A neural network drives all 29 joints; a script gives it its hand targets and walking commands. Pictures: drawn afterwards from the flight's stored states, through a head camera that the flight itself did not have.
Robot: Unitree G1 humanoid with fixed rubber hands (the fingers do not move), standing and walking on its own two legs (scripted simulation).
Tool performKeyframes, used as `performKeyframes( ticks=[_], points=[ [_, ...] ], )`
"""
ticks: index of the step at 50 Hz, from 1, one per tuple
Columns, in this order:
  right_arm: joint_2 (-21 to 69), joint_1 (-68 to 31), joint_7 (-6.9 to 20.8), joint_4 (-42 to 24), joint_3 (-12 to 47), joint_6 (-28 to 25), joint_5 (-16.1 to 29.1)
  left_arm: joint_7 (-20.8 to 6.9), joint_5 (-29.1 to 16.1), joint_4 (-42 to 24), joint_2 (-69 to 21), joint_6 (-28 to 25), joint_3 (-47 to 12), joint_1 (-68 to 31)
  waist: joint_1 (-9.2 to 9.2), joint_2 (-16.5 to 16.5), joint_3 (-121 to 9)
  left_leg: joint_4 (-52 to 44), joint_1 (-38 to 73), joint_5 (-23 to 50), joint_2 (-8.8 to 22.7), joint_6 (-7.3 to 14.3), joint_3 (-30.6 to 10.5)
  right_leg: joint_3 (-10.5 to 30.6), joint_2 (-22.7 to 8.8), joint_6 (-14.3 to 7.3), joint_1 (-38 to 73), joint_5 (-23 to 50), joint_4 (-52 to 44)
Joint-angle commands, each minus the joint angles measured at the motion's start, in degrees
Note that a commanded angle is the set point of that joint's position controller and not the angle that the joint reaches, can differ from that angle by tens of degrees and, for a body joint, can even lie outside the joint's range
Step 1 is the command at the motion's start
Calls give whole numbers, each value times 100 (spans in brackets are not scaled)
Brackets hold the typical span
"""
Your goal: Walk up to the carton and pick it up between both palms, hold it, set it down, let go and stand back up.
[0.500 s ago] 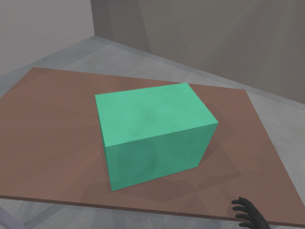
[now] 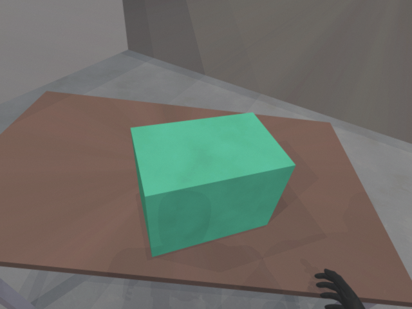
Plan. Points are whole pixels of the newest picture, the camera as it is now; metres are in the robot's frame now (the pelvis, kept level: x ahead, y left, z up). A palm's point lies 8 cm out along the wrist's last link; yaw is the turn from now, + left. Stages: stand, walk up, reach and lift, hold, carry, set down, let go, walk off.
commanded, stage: stand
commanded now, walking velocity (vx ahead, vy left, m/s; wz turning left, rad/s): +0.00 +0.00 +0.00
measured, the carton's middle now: (205, 180) +0.45 +0.02 -0.01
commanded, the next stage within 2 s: none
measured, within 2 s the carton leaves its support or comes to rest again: neither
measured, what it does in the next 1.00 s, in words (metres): stands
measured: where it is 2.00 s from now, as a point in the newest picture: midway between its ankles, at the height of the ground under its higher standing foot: outside the picture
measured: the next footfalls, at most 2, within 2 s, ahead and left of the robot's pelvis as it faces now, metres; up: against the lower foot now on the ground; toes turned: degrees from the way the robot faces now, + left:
none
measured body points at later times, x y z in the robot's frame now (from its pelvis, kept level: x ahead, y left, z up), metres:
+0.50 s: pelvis -0.01 +0.00 +0.00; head -0.04 +0.02 +0.45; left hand +0.01 +0.27 -0.15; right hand +0.15 -0.29 -0.08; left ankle +0.01 +0.11 -0.73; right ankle +0.02 -0.13 -0.73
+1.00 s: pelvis -0.01 +0.00 +0.00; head -0.02 +0.01 +0.45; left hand +0.01 +0.27 -0.15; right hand +0.09 -0.30 -0.11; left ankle +0.01 +0.11 -0.73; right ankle +0.02 -0.13 -0.73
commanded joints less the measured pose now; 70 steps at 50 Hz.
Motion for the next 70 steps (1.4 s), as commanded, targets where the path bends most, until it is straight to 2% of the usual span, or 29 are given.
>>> performKeyframes(
  ticks=[1, 4, 9, 12, 13, 19, 20, 22, 24, 27, 28, 30, 32, 33, 35, 40, 41, 45, 46, 47, 51, 52, 55, 56, 58, 59, 64, 65, 70],
  points=[
    [-1209, 82, -159, 248, -418, 184, -188, 56, -53, -173, 1568, -98, 69, -527, -336, 549, 558, -775, 541, 535, 567, 239, -725, 660, -630, -263, 73, 531, -796],
    [-1143, 61, -164, 228, -415, 198, -198, 46, -59, -135, 1522, -107, 62, -462, -324, 413, 432, -700, 730, 562, 534, 244, -649, 672, -607, -249, -4, 535, -853],
    [-1168, 58, -180, 259, -387, 169, -189, 40, -83, -133, 1566, -85, 104, -453, -275, 622, 338, -798, 646, 665, 557, 262, -699, 616, -642, -289, 227, 752, -829],
    [-1352, -119, -181, 243, -440, 200, -193, 28, -96, -166, 1525, -112, 101, -489, -212, 447, 318, -735, 650, 604, 561, 259, -637, 638, -618, -265, 156, 613, -841],
    [-1193, -57, -170, 272, -402, 210, -181, 51, -97, -115, 1532, -87, 97, -536, -305, 439, 553, -794, 603, 617, 527, 269, -645, 684, -650, -274, 57, 628, -893],
    [-1104, 24, -157, 326, -376, 202, -192, 29, -95, -100, 1466, -64, 36, -521, -353, 631, 702, -819, 561, 251, 593, 273, -701, 677, -582, -285, -141, 175, -963],
    [-1060, 15, -144, 367, -378, 185, -206, 31, -83, -75, 1604, -68, 85, -508, -325, 378, 611, -874, 616, 201, 559, 256, -693, 630, -581, -297, -49, 165, -958],
    [-1169, 9, -156, 489, -358, 224, -159, 30, -110, -104, 1649, -74, 117, -524, -263, 385, 688, -885, 399, 112, 514, 267, -688, 765, -661, -280, -11, -30, -1084],
    [-1082, 36, -154, 566, -384, 209, -152, 49, -100, -54, 1692, -74, 119, -534, -376, 346, 761, -883, 498, -24, 480, 252, -685, 842, -663, -301, -172, -437, -1154],
    [-1229, -36, -152, 655, -390, 226, -172, 35, -120, -113, 1529, -53, 79, -547, -238, 421, 741, -937, 371, -140, 506, 287, -709, 734, -623, -276, -61, -223, -1091],
    [-1227, 17, -150, 688, -390, 212, -175, 31, -96, -30, 1524, -71, 71, -525, -330, 265, 810, -957, 356, -209, 507, 301, -755, 783, -633, -308, -86, -398, -1116],
    [-1238, 91, -141, 814, -387, 213, -177, 24, -112, -52, 1452, -43, 40, -576, -294, 200, 947, -941, 342, -363, 467, 276, -714, 841, -652, -307, -221, -730, -1204],
    [-1167, 46, -123, 828, -387, 212, -175, 36, -117, -45, 1605, -36, 110, -564, -268, 382, 787, -1001, 371, -334, 519, 295, -781, 814, -641, -308, -100, -534, -1120],
    [-1155, 191, -143, 888, -384, 220, -150, 31, -105, -30, 1647, -56, 132, -626, -355, 153, 804, -1006, 316, -331, 479, 312, -750, 804, -622, -258, -42, -483, -1142],
    [-1200, 155, -139, 943, -366, 211, -164, 47, -123, -40, 1576, -44, 103, -541, -311, 54, 737, -1025, 365, -214, 478, 291, -767, 751, -655, -271, 46, -384, -1144],
    [-1178, 240, -155, 1055, -358, 192, -158, 89, -125, -54, 1570, -73, 81, -620, -331, 117, 562, -935, 478, 101, 552, 266, -780, 716, -629, -263, 108, -133, -1077],
    [-1186, 214, -155, 1038, -373, 202, -148, 98, -116, -45, 1608, -59, 104, -659, -398, 298, 802, -962, 371, -32, 504, 264, -726, 772, -656, -286, -11, -191, -1105],
    [-1165, 196, -148, 1123, -340, 239, -159, 90, -129, -71, 1553, -74, 86, -622, -308, 178, 762, -1051, 422, -4, 522, 301, -771, 678, -647, -288, 51, -92, -1058],
    [-1161, 175, -139, 1067, -340, 237, -168, 107, -143, -38, 1548, -64, 75, -631, -379, 226, 706, -1093, 513, 122, 537, 277, -762, 718, -653, -302, 47, -39, -1010],
    [-1122, 177, -124, 1078, -307, 211, -131, 115, -182, -74, 1539, -62, 62, -503, -265, 417, 739, -959, 460, 181, 526, 277, -725, 749, -649, -296, 11, 71, -1086],
    [-1158, 73, -145, 1090, -325, 209, -163, 92, -138, -81, 1516, -52, 79, -552, -246, 207, 578, -997, 547, 224, 573, 282, -763, 613, -639, -294, 162, 259, -968],
    [-1207, 207, -168, 1132, -337, 232, -135, 100, -166, -2, 1528, -66, 61, -568, -329, 143, 663, -1010, 573, 501, 569, 266, -737, 718, -681, -288, 90, 370, -966],
    [-1133, 196, -151, 1121, -315, 218, -137, 125, -165, -41, 1541, -61, 78, -517, -299, 403, 651, -961, 662, 478, 553, 239, -703, 732, -677, -320, 40, 422, -984],
    [-1092, 193, -143, 1137, -306, 197, -145, 127, -148, -33, 1538, -48, 90, -577, -319, 215, 593, -966, 641, 411, 580, 248, -693, 657, -671, -314, 68, 422, -952],
    [-1085, 224, -123, 1169, -293, 206, -155, 108, -175, 5, 1530, -52, 59, -483, -343, 404, 582, -1027, 618, 223, 558, 236, -743, 648, -647, -309, 120, 204, -955],
    [-1139, 156, -135, 1166, -301, 219, -121, 103, -180, -59, 1593, -30, 97, -624, -299, 242, 774, -1018, 479, 122, 566, 247, -746, 689, -654, -283, -17, 120, -1089],
    [-1145, 203, -138, 1131, -325, 204, -150, 87, -155, -16, 1437, -69, 29, -511, -313, 290, 665, -1017, 524, 51, 565, 287, -779, 719, -669, -306, 27, -60, -1106],
    [-1126, 177, -135, 1126, -322, 215, -137, 108, -151, -49, 1596, -28, 62, -583, -290, 150, 813, -1029, 436, 44, 529, 276, -739, 715, -673, -287, -13, 72, -1149],
    [-1098, 245, -112, 1172, -292, 214, -121, 102, -135, -79, 1647, -62, 114, -552, -310, 412, 623, -1029, 598, 75, 555, 232, -711, 671, -649, -279, 56, 84, -1038]
  ],
)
